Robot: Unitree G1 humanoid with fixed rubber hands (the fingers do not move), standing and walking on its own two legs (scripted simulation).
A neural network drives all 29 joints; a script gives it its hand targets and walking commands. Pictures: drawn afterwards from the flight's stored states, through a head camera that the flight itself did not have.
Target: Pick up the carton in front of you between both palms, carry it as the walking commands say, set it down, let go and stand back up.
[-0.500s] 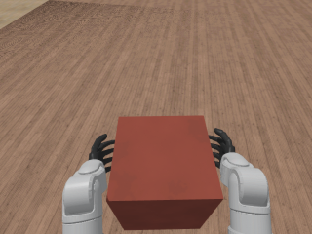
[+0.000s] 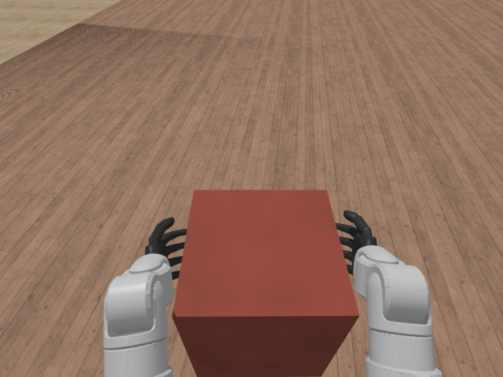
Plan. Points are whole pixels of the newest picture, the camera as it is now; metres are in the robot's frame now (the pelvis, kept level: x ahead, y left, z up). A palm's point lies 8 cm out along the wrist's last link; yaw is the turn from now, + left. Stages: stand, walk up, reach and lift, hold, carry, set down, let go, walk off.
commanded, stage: carry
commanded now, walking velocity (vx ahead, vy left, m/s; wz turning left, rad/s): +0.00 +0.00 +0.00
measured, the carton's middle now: (260, 286) +0.27 +0.00 +0.02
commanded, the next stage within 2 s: hold in 0.94 s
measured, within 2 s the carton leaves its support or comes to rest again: neither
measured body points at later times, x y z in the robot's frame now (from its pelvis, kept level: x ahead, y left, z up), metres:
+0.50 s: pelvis -0.03 +0.00 +0.00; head -0.07 +0.00 +0.45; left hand +0.26 +0.15 +0.05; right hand +0.26 -0.15 +0.05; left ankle -0.05 +0.10 -0.73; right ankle -0.01 -0.11 -0.73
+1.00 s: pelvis -0.04 +0.00 +0.01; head -0.06 +0.00 +0.46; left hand +0.26 +0.15 +0.04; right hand +0.26 -0.15 +0.05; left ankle -0.05 +0.10 -0.73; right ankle -0.01 -0.12 -0.73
